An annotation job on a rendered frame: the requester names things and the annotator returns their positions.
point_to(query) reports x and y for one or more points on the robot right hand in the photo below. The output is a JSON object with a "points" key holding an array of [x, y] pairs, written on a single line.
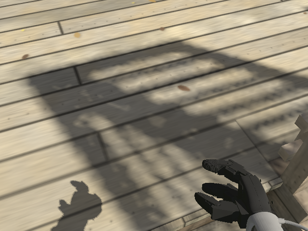
{"points": [[238, 204]]}

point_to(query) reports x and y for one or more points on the right robot forearm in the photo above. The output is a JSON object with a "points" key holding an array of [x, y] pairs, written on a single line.
{"points": [[263, 221]]}

